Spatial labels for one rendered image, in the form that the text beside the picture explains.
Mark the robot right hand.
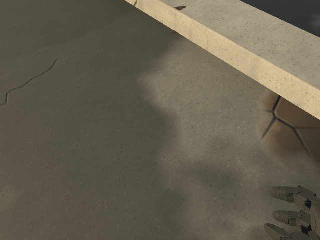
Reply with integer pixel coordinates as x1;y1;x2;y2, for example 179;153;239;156
264;185;320;240

